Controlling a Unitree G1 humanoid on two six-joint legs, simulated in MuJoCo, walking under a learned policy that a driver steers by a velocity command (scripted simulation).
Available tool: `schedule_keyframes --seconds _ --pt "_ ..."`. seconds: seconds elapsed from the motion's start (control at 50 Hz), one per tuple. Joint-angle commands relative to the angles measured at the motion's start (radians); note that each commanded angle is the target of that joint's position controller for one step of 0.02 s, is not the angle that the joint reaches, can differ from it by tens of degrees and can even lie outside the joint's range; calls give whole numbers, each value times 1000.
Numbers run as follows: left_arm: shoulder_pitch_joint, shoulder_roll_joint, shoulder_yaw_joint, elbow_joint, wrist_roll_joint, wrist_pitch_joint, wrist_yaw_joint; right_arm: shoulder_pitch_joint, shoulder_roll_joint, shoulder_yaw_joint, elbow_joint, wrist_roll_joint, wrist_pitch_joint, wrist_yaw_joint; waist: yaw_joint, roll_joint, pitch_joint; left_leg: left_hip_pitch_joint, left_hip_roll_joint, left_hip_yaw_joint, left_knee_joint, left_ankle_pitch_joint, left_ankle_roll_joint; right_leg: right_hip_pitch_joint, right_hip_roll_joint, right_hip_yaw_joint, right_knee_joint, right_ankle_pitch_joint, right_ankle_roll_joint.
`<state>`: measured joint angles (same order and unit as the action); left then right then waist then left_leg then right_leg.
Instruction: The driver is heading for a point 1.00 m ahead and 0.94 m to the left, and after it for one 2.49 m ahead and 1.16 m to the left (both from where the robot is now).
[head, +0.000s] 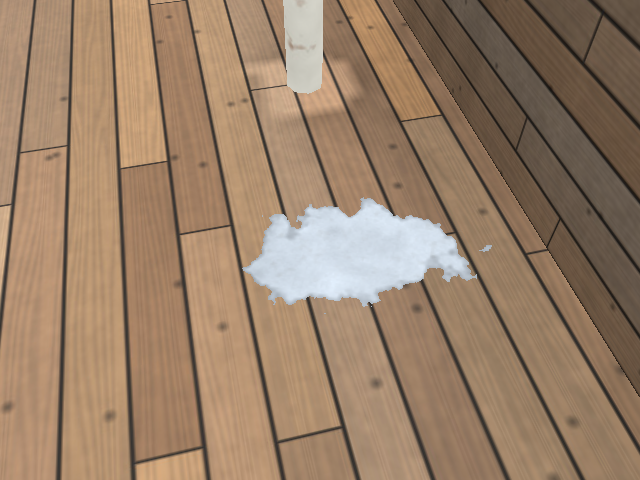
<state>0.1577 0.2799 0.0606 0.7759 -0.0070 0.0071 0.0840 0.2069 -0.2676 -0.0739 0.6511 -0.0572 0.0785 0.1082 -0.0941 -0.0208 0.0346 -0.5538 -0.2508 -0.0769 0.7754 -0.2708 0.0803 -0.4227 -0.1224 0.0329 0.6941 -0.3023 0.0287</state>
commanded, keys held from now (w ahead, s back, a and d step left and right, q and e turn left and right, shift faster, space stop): w+q+shift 1.00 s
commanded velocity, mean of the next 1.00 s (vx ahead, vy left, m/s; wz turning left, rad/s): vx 1.00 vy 0.00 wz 0.99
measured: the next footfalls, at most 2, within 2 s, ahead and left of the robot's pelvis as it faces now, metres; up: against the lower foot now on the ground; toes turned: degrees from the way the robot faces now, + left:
left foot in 0.16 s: +0.07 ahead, +0.12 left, +0.00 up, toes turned +5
right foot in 0.50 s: +0.42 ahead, -0.01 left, +0.00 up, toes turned +31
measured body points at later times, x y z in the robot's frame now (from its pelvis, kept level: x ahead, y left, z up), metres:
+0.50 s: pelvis +0.23 +0.06 +0.01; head +0.25 +0.07 +0.46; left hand +0.38 +0.38 -0.02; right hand +0.35 -0.22 -0.10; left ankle +0.04 +0.11 -0.71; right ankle +0.38 -0.02 -0.71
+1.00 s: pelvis +0.51 +0.31 -0.02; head +0.53 +0.34 +0.43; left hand +0.27 +0.44 -0.15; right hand +0.84 +0.36 -0.09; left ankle +0.55 +0.41 -0.71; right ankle +0.46 +0.01 -0.60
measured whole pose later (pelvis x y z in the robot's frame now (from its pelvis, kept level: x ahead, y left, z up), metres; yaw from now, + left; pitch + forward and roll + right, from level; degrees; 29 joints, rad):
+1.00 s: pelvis +0.51 +0.31 -0.02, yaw +57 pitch +1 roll -1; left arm 0.45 0.27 0.03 0.83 0.04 -0.04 -0.01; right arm 0.05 -0.32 -0.03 0.64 -0.02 -0.01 0.05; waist 0.05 0.03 0.07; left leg -0.57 -0.11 0.11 0.80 -0.25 0.21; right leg -0.01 -0.11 -0.15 1.14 -0.42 0.05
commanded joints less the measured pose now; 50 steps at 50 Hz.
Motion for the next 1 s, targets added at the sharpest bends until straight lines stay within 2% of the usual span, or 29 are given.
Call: schedule_keyframes --seconds 0.02,0.04,0.06,0.08,0.1,0.14,0.16,0.18,0.2,0.22,0.24,0.32,0.4,0.44,0.48,0.5,0.52,0.54,0.56,0.58,0.66,0.7,0.84,0.88,0.92,0.94,0.96,0.98,1.0 --pt "-281 108 34 -141 76 -8 -13 -8 -25 23 -150 64 -30 -16 -46 -412 38 -131 245 -46 595 -33 -55 -223 -344 503 -608 -675 -156" --pt "-547 91 17 -203 24 -20 -64 236 -116 -6 -63 49 -26 -25 -217 -431 4 209 205 -8 594 -50 -41 -462 -243 186 -661 -432 -53" --pt "-527 129 33 -195 21 -24 -81 355 -190 -32 -11 47 -7 -35 -240 -334 -84 425 207 86 445 -81 -33 -432 -132 -10 -616 -300 15" --pt "-392 150 38 -156 20 -33 -74 295 -173 -19 -11 69 -14 -43 -149 -240 4 353 215 106 139 -105 -21 -307 -95 -98 -507 -370 -1" --pt "-210 157 43 -109 44 -36 -54 203 -160 -15 -11 65 -30 -40 -45 -49 25 316 180 180 -25 -112 -2 -140 -61 -152 -393 -427 -36" --pt "-83 133 38 -76 63 -26 -61 240 -70 3 16 42 -65 -45 -20 174 -25 383 92 235 -196 -159 31 21 -20 -231 57 -90 -76" --pt "-152 67 13 -131 62 -22 -77 266 -70 7 12 26 -81 -37 -51 282 -7 438 199 -66 -185 -253 116 -242 15 -181 425 -114 -71" --pt "-196 -49 -31 -237 76 -27 -93 220 -160 6 -42 55 -99 -47 7 419 3 477 334 -526 -363 -349 229 -548 126 -78 595 -244 -42" --pt "-234 -37 -33 -318 104 -51 -104 232 -258 -30 -75 54 -108 -72 -2 385 -63 574 477 -965 -586 -486 342 -708 125 52 644 -228 -35" --pt "-288 44 -16 -316 98 -73 -100 208 -263 -41 -75 22 -119 -89 7 176 -24 596 524 -997 -569 -429 338 -731 81 103 638 -126 -30" --pt "-278 98 -5 -294 91 -84 -98 205 -259 -45 -70 19 -126 -98 7 49 -54 577 505 -875 -526 -375 302 -641 56 113 563 -60 -18" --pt "-262 115 -15 -295 62 -51 -127 207 -198 -26 -20 63 -135 -108 30 101 -7 463 375 -560 -541 -239 223 -409 68 67 306 -42 12" --pt "-287 71 -39 -308 24 -40 -134 175 -219 -44 16 61 -131 -93 10 120 25 315 291 -436 -572 -57 172 -84 112 -6 -44 154 34" --pt "-199 97 -27 -286 18 -46 -118 128 -243 -55 17 67 -138 -80 63 107 -16 267 315 -450 -530 88 137 140 123 2 -110 200 16" --pt "72 175 18 -213 20 -54 -77 57 -238 -52 3 58 -161 -70 222 27 -132 156 261 -396 -248 318 91 509 136 -6 -137 102 -8" --pt "263 251 47 -170 50 -61 -55 22 -184 -37 -17 65 -162 -63 291 -89 -241 73 164 -266 62 277 55 698 14 112 -197 -35 -32" --pt "358 313 57 -160 74 -61 -44 6 -57 -1 -67 67 -162 -78 284 -300 -282 -152 69 -156 359 -233 35 823 -223 485 -366 -428 -60" --pt "202 291 56 -186 69 -52 -53 74 -62 19 -76 65 -144 -88 174 -355 -256 -274 136 -92 515 -182 43 713 -309 795 -470 -595 -110" --pt "95 162 30 -220 60 -44 -58 59 -130 6 -30 32 -129 -93 161 -226 -151 -309 211 -66 592 -106 36 602 -290 699 -437 -613 -137" --pt "88 117 15 -208 49 -43 -62 5 -151 2 -32 7 -118 -78 160 -118 -82 -301 248 -34 577 -62 24 501 -243 532 -427 -484 -139" --pt "164 129 14 -109 37 -77 -68 -75 -109 23 -67 4 -83 -27 131 -80 29 -284 336 -25 507 16 -15 344 -187 217 -528 -161 -125" --pt "188 124 16 -85 38 -100 -83 -134 -104 29 -91 28 -83 -12 117 -50 35 -337 349 -27 501 100 -11 375 -187 88 -535 8 -116" --pt "262 161 17 2 47 -117 -72 -373 -64 69 -156 21 -82 14 129 7 144 -141 294 219 54 199 64 389 -97 -300 -589 542 -68" --pt "296 216 23 13 44 -104 -65 -317 -80 62 -134 25 -85 -5 85 -43 64 3 199 290 4 137 102 478 -114 -329 -430 1122 -60" --pt "255 272 34 7 51 -64 -57 -3 -154 29 -41 46 -91 -30 -84 -113 -109 305 137 261 13 -8 157 472 -168 -318 -45 1412 -78" --pt "205 268 33 -19 52 -53 -64 248 -214 -7 45 44 -94 -52 -185 -78 -227 637 123 190 -68 -15 194 296 -161 -299 283 1265 -71" --pt "227 175 18 -25 61 -56 -87 232 -274 -38 79 56 -90 -79 -101 93 -200 823 228 8 -106 -93 198 4 -22 -277 608 247 -42" --pt "240 121 3 -150 43 -75 -98 131 -393 -62 13 24 -72 -81 13 292 -287 1012 464 -577 -306 -199 353 -378 125 -181 938 -211 21" --pt "104 188 7 -196 41 -101 -95 198 -371 -68 3 22 -65 -89 -53 100 -321 994 478 -703 -455 -242 351 -452 92 -1 915 -106 7"
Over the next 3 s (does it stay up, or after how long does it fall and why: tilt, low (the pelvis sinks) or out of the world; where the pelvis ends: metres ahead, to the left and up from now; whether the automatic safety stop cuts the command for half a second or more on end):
stays up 0.95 1.19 0.02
